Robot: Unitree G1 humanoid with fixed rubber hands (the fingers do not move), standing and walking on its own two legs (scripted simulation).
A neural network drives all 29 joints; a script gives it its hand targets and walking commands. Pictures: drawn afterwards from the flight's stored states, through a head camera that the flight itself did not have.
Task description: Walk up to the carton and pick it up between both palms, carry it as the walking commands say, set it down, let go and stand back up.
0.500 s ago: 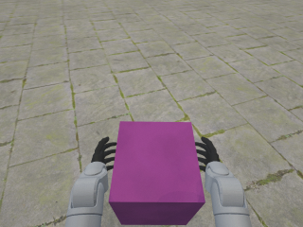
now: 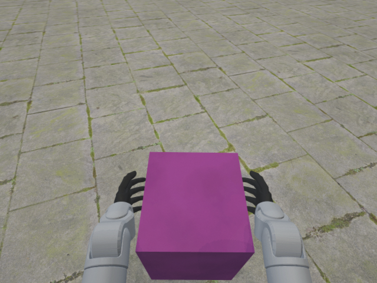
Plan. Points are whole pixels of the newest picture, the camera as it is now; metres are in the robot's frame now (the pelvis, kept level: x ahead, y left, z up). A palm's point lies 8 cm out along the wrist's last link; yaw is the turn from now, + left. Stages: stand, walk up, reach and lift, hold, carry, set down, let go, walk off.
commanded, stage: carry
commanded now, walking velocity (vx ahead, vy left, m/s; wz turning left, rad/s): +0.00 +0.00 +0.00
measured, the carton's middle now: (192, 219) +0.29 +0.00 -0.04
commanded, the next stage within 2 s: hold in 0.60 s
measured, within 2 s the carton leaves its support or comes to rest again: neither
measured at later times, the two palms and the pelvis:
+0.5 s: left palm (129, 205) +0.28 +0.13 +0.05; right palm (267, 204) +0.28 -0.16 +0.05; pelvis +0.00 -0.01 +0.00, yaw +0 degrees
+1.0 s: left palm (118, 210) +0.27 +0.15 +0.04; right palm (255, 210) +0.27 -0.13 +0.04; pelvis -0.01 +0.02 +0.01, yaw -6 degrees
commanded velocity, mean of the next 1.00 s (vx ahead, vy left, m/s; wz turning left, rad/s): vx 0.00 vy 0.00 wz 0.00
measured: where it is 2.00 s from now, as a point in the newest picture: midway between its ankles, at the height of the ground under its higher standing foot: outside the picture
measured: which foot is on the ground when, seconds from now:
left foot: down 0.00-1.00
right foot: down 0.00-1.00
